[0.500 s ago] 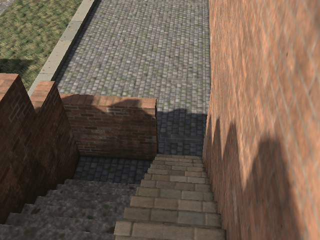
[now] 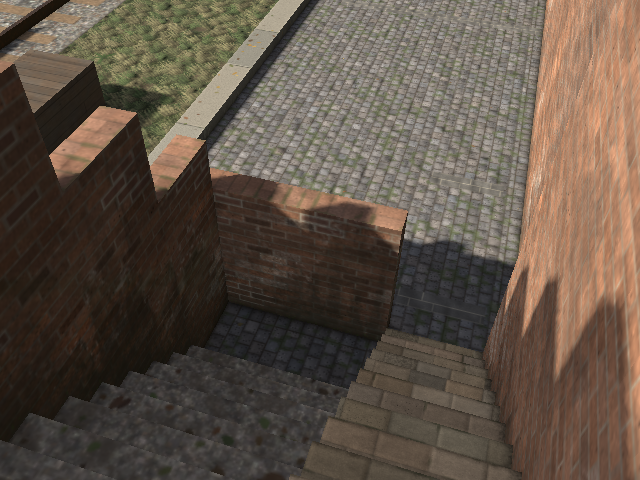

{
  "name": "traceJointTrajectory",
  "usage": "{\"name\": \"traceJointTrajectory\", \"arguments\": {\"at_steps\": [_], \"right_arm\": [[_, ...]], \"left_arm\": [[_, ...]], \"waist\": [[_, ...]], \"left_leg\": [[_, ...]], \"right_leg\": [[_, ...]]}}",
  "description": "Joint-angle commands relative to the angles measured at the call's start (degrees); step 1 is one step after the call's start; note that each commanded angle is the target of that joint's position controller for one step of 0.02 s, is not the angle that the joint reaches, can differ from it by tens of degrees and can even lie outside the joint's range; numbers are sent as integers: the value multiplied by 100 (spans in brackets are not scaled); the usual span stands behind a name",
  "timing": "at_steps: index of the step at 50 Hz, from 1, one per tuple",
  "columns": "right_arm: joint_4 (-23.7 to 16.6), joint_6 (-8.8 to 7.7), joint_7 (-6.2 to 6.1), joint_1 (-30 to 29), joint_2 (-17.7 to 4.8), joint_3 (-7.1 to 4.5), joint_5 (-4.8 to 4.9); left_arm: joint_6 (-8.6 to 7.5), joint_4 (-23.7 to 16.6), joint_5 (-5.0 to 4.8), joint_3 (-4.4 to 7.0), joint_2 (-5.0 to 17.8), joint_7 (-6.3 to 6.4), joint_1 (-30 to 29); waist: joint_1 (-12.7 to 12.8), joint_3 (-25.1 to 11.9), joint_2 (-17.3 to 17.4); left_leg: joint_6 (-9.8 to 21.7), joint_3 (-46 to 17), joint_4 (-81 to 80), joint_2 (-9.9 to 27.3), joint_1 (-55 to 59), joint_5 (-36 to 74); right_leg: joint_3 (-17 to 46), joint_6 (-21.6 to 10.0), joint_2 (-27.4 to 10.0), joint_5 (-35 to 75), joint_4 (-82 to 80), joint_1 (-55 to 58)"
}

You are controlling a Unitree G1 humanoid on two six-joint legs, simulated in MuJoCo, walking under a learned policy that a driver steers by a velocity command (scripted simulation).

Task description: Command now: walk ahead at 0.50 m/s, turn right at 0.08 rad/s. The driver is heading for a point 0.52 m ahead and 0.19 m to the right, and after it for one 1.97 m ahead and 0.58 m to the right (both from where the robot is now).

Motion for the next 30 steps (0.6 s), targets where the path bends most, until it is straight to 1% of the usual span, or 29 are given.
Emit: {"name": "traceJointTrajectory", "arguments": {"at_steps": [1,2,3,4,5,6,7,8,9,10,11,12,13,14,15,16,17,18,19,20,21,22,23,24,25,26,27,28,30], "right_arm": [[-467,66,-411,388,-441,-509,949],[165,-66,365,1328,698,347,-1227],[294,-60,563,1754,94,28,-1368],[213,-56,606,1470,-3,113,-1195],[-119,-61,608,863,75,143,-912],[-343,-65,679,25,-91,129,-932],[-161,-52,692,518,-273,30,-646],[382,-87,608,1520,-819,-168,-503],[916,-152,505,2933,-1597,-551,-566],[403,-241,608,1723,-2451,-687,-461],[295,-155,502,1328,-2204,-752,-724],[541,-131,435,1261,-1700,-569,-780],[770,-74,377,1045,-1219,-373,-852],[849,-2,289,1379,-629,-142,-778],[908,-90,200,1754,-94,5,-603],[810,-232,25,1777,267,159,-614],[755,-362,-126,1366,295,183,-659],[940,-400,-138,1802,282,249,-742],[1242,-468,-140,2150,-60,167,-961],[1426,-520,-169,2217,-100,195,-992],[1525,-615,-253,2384,73,250,-927],[1708,-677,-294,2557,268,348,-887],[1662,-715,-321,2434,226,422,-867],[1605,-741,-280,2258,205,477,-885],[1576,-749,-240,2137,288,526,-865],[1587,-760,-205,2174,213,532,-859],[1665,-760,-185,2324,134,527,-919],[1691,-830,-202,2274,134,563,-947],[1776,-854,-296,2272,209,620,-983]], "left_arm": [[204,-470,-929,-88,73,312,-1500],[-381,-999,1452,-379,-420,68,-2390],[-536,-993,1168,-101,264,110,-2121],[-660,-885,1233,-113,344,210,-1304],[-724,-639,855,-53,684,361,-382],[-716,-438,869,-84,973,317,83],[-517,-543,894,-124,1283,86,-226],[-339,-682,1046,-128,1319,-208,-311],[-276,-619,1127,-152,1248,-464,158],[-260,-424,669,-191,126,-668,1978],[-228,-836,552,-21,932,-503,1222],[-205,-751,560,-25,982,-297,617],[-183,-660,584,-220,405,-188,465],[-255,-717,624,-368,51,-183,367],[-319,-816,748,-378,-30,-193,51],[-294,-949,861,-417,-98,-228,-276],[-149,-932,829,-453,1,-276,-82],[-26,-836,883,-423,186,-309,-494],[50,-890,852,-460,29,-343,-357],[98,-848,805,-483,5,-327,-178],[96,-981,920,-514,10,-268,-185],[103,-987,971,-519,82,-188,-463],[119,-934,918,-539,123,-175,-559],[153,-982,885,-554,131,-203,-762],[201,-1037,928,-543,141,-275,-867],[253,-1129,922,-521,168,-337,-1036],[283,-1241,870,-519,127,-385,-1230],[222,-1319,864,-495,156,-383,-1777],[133,-1395,893,-469,109,-388,-2141]], "waist": [[-1416,810,15],[-1449,1116,-934],[-1426,1201,-731],[-910,1005,256],[-524,896,514],[-377,1179,256],[-819,1073,-273],[-986,902,12],[-1417,249,775],[-328,-1713,1437],[-886,-1062,965],[-994,-234,362],[-603,94,-328],[-483,103,-242],[-384,173,-81],[-357,218,352],[-312,946,762],[-630,1116,697],[-609,993,532],[-385,942,507],[-499,1097,389],[-591,1155,366],[-591,1087,111],[-513,1130,340],[-462,1097,503],[-484,1295,532],[-562,1459,409],[-641,1475,454],[-561,1375,398]], "left_leg": [[-744,-321,-4005,996,2887,3686],[-602,-218,-2844,1249,3650,5125],[-536,374,-2703,855,3141,4413],[-454,252,-4159,1127,3859,6576],[-448,895,-6554,953,4695,6860],[-425,1092,-7014,745,5334,6259],[-336,962,-7578,715,5544,4667],[-145,503,-8126,1023,5857,4215],[598,13,-8442,1527,6835,4949],[1661,-1005,-6514,2847,8537,7318],[1952,-2952,-7385,3134,6873,3736],[1579,-2570,-7720,2896,5809,1986],[1182,-2318,-7951,2852,4582,554],[887,-1111,-7855,2291,4214,2260],[791,-540,-7582,1827,3691,1718],[657,-518,-7412,1764,3602,1446],[1119,-1493,-8026,2702,3039,117],[1398,-1906,-8357,2850,2590,-898],[1415,-1908,-8229,2778,2590,-1367],[1500,-2028,-8148,2934,2404,-1275],[1372,-2009,-8017,3050,3298,-1061],[1327,-2008,-7987,3100,3512,-886],[1119,-1549,-7724,2995,3288,-1135],[1065,-1280,-7722,2875,2751,-1320],[902,-716,-7888,2650,2228,-1448],[787,-423,-7971,2577,1853,-1660],[704,-212,-7991,2630,1925,-1671],[653,-73,-7993,2584,2187,-1297],[479,255,-7748,2594,2628,-549]], "right_leg": [[2222,-1318,-1498,3924,-642,-3916],[731,-919,-709,1362,146,-5810],[823,-1162,-551,1181,644,-5412],[615,-819,-178,248,1277,-5349],[-20,-465,373,-868,1315,-4779],[737,-605,106,-232,1569,-4659],[1566,-800,-639,562,1830,-4046],[1988,-759,-847,1438,2563,-3324],[2017,-312,-127,1868,5212,-3252],[1107,-210,664,-861,7181,-5047],[995,-157,271,-397,6887,-5784],[1101,-213,146,29,7319,-5892],[1265,-399,-201,696,7192,-5578],[1039,-593,-321,285,6723,-4874],[643,-722,-632,549,5873,-4680],[595,-630,-871,1329,5372,-5134],[1116,-388,-1032,3186,3699,-6041],[726,-240,-1114,3694,3719,-5958],[664,-151,-1108,3980,4108,-6094],[809,-183,-1217,4131,4250,-5922],[1221,-203,-1348,4822,2937,-6826],[1186,-195,-1391,5203,2606,-6922],[1003,-127,-1357,6317,2007,-6607],[738,-97,-1315,6619,2192,-6074],[320,-133,-1266,6601,2080,-5259],[88,-145,-1217,6614,2169,-4765],[20,-162,-1235,6523,2006,-4605],[165,-243,-1274,6512,1523,-4318],[204,-373,-1223,6480,934,-3695]]}}
Velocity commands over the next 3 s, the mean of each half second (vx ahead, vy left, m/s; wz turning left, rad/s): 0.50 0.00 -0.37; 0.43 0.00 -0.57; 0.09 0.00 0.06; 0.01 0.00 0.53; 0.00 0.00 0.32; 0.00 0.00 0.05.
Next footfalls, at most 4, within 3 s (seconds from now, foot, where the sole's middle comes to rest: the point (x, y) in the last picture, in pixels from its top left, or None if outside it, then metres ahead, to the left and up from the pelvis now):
0.18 left None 0.27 0.17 -0.95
0.86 right None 0.40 -0.19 -1.16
1.22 left None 0.65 -0.15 -1.38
1.54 right None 0.59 -0.35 -1.38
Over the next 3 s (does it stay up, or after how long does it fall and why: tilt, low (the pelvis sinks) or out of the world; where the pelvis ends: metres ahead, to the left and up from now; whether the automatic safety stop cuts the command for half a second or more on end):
stays up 0.60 -0.27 -0.60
